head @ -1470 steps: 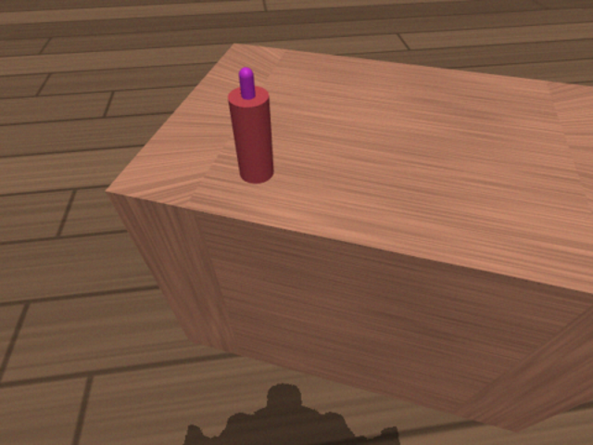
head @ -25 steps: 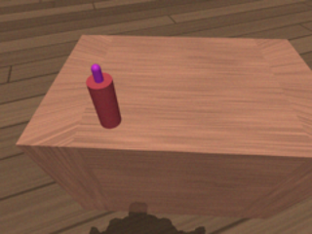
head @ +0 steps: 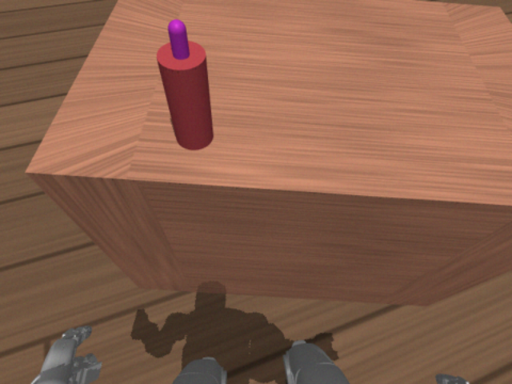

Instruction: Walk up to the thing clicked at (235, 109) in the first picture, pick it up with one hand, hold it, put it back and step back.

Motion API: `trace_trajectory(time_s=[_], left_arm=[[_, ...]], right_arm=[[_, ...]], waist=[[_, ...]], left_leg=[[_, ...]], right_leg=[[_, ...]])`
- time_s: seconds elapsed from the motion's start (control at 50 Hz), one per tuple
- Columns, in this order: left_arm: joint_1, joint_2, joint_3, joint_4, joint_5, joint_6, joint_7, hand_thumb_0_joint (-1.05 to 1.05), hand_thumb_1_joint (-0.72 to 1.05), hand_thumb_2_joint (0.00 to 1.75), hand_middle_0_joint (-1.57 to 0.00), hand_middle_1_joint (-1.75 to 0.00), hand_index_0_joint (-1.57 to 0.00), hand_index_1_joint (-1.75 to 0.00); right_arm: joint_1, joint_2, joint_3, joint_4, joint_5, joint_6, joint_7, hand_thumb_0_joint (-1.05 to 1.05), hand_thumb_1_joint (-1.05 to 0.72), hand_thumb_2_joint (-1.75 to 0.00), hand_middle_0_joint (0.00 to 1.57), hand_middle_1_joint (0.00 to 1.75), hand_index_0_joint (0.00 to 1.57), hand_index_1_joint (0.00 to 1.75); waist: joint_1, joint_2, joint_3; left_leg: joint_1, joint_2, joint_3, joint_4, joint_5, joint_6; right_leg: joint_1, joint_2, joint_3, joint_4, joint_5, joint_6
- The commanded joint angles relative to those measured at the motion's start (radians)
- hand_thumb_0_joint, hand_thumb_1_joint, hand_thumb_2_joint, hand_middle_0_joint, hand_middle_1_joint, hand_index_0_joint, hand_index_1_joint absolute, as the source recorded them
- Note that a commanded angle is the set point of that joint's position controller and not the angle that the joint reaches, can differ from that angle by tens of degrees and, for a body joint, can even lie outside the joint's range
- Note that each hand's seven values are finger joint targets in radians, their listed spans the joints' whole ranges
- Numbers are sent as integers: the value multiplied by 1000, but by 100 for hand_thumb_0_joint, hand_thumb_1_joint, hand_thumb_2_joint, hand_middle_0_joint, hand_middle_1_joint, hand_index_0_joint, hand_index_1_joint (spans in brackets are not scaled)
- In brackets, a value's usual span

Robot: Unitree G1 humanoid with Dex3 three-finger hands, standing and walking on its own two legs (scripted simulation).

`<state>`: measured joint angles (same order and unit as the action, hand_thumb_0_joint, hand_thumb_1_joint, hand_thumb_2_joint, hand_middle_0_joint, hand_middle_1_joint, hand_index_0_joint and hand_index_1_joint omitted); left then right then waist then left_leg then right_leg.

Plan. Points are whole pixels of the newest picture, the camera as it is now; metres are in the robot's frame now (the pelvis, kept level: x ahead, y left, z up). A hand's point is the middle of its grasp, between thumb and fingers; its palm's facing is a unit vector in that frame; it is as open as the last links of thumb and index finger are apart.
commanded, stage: step back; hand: left
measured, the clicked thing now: (187, 89) +0.54 +0.12 +0.11
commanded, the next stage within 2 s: none
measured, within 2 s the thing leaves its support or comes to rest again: neither
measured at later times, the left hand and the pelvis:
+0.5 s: hand out of the picture +0.02 +0.24 -0.11, palm faces -0.05 -0.91 -0.42, open 7.4 cm; pelvis -0.09 -0.02 +0.02, yaw -4 degrees
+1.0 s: hand out of the picture -0.15 +0.28 -0.14, palm faces -0.02 -0.93 -0.37, open 7.4 cm; pelvis -0.23 +0.01 +0.02, yaw -3 degrees
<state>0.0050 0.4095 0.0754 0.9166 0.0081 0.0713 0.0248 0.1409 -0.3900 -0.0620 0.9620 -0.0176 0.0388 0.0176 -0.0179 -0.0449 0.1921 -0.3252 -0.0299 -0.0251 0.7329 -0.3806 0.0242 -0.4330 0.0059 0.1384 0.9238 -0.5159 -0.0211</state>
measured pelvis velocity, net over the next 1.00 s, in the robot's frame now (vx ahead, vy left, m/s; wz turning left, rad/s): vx -0.23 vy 0.01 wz -0.05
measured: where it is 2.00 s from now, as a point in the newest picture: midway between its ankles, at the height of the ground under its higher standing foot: outside the picture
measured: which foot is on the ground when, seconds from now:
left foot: down 0.00-0.34, up 0.36-0.68, down 0.70-1.00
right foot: up 0.00-0.30, down 0.32-0.72, up 0.74-1.00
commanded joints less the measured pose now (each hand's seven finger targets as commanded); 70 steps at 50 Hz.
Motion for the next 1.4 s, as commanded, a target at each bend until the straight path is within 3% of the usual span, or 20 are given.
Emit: trace_trajectory(time_s=[0.0,0.04,0.22,0.28,0.32,0.34,0.44,0.56,0.64,0.68,0.72,0.74,0.82,1.0,1.12,1.14,1.18,1.2,1.28,1.38], left_arm=[[72,164,36,-59,-1,-13,24,0,90,90,-20,-30,-20,-30],[132,175,40,-55,-11,-14,14,0,90,90,-20,-30,-20,-30],[149,144,45,-98,3,-43,-2,0,90,90,-20,-30,-20,-30],[236,149,55,-59,19,-60,-2,0,90,90,-20,-30,-20,-30],[177,274,86,-92,22,-65,-8,0,90,90,-20,-30,-20,-30],[137,333,90,-124,28,-64,-6,0,90,90,-20,-30,-20,-30],[42,189,66,-171,17,-61,0,0,90,90,-20,-30,-20,-30],[176,177,63,-186,20,-52,16,0,90,90,-20,-30,-20,-30],[106,205,59,-216,10,-39,10,0,90,90,-20,-30,-20,-30],[80,184,43,-229,0,-26,1,0,90,90,-20,-30,-20,-30],[90,139,42,-234,-9,-22,10,0,90,90,-20,-30,-20,-30],[73,168,57,-219,6,-17,23,0,90,90,-20,-30,-20,-30],[191,171,62,-151,-9,-17,7,0,90,90,-20,-30,-20,-30],[204,148,51,-150,10,-33,-5,0,90,90,-20,-30,-20,-30],[429,155,64,-37,16,-30,-29,0,90,90,-20,-30,-20,-30],[420,183,77,-38,29,-34,-29,0,90,90,-20,-30,-20,-30],[264,351,113,-126,42,-33,-30,0,90,90,-20,-30,-20,-30],[153,363,112,-166,45,-39,-21,0,90,90,-20,-30,-20,-30],[28,187,78,-190,38,-49,-11,0,90,90,-20,-30,-20,-30],[207,170,76,-184,40,-48,5,0,90,90,-20,-30,-20,-30]], right_arm=[[-43,-304,-68,-105,-11,-33,-41,0,-90,-90,20,30,20,30],[-71,-252,-58,-130,-19,-37,-48,0,-90,-90,20,30,20,30],[4,-250,-54,-156,-3,-18,-50,0,-90,-90,20,30,20,30],[-43,-229,-43,-168,16,-5,-44,0,-90,-90,20,30,20,30],[-27,-153,-17,-186,26,-6,-43,0,-90,-90,20,30,20,30],[-55,-186,-35,-179,17,3,-59,0,-90,-90,20,30,20,30],[42,-184,-26,-125,26,-8,-59,0,-90,-90,20,30,20,30],[8,-176,-21,-160,11,-24,-60,0,-90,-90,20,30,20,30],[103,-175,-35,-133,1,-32,-47,0,-90,-90,20,30,20,30],[133,-206,-55,-116,-9,-40,-44,0,-90,-90,20,30,20,30],[40,-345,-76,-157,-30,-40,-35,0,-90,-90,20,30,20,30],[48,-378,-83,-159,-25,-37,-35,0,-90,-90,20,30,20,30],[-101,-223,-46,-189,-23,-40,-44,0,-90,-90,20,30,20,30],[20,-224,-59,-191,-10,-29,-46,0,-90,-90,20,30,20,30],[-89,-279,-72,-228,-9,3,-36,0,-90,-90,20,30,20,30],[-80,-244,-60,-229,0,4,-34,0,-90,-90,20,30,20,30],[-100,-177,-51,-246,4,5,-52,0,-90,-90,20,30,20,30],[-72,-225,-68,-224,0,7,-57,0,-90,-90,20,30,20,30],[85,-177,-42,-143,8,-4,-49,0,-90,-90,20,30,20,30],[58,-160,-22,-163,1,-27,-62,0,-90,-90,20,30,20,30]], waist=[[27,221,-222],[59,206,-255],[-2,223,-293],[39,168,-315],[18,-173,-229],[69,-210,-185],[-9,-97,-178],[78,-136,-248],[26,-164,-287],[-2,-48,-279],[15,243,-240],[-33,264,-224],[70,170,-144],[-21,215,-254],[70,249,-289],[70,145,-254],[101,-213,-95],[72,-228,-23],[-33,-105,-81],[80,-149,-191]], left_leg=[[108,347,-390,-317,663,215],[203,269,-249,-271,638,199],[299,286,-209,-199,624,208],[140,195,-122,-75,466,117],[-221,-52,-28,134,-117,-7],[-148,-64,-103,373,-285,-22],[-176,-109,-150,461,-111,-28],[-209,-32,-78,196,-161,-54],[-4,11,-7,-151,-12,-16],[147,49,-66,-329,275,13],[164,359,-452,-383,528,181],[9,439,-540,-415,464,271],[49,254,-211,-384,403,162],[313,295,-189,-312,464,231],[16,259,-155,-317,65,129],[-78,189,-114,-239,-37,68],[-215,-77,-78,238,-212,-45],[-151,-24,-146,397,-182,-45],[-157,-112,-149,473,-10,-32],[-276,-62,-84,307,-131,-65]], right_leg=[[-52,90,87,315,-84,-18],[-70,84,68,320,6,-3],[77,15,-83,-202,39,32],[305,-8,-89,-547,383,-4],[369,-269,297,-548,581,-146],[152,-421,423,-574,644,-303],[245,-187,47,-476,783,-154],[477,-269,102,-404,878,-225],[387,-241,54,-316,804,-172],[213,-167,18,-226,565,-87],[-57,108,-53,89,-102,-8],[13,108,52,244,-193,-1],[-70,116,75,397,35,0],[-13,44,-32,11,-2,76],[325,-1,-151,-422,172,-13],[323,-33,-48,-468,139,-44],[-25,-399,419,-719,-132,-236],[-196,-457,491,-778,-189,-283],[4,-167,11,-605,218,-96],[408,-249,37,-474,585,-166]])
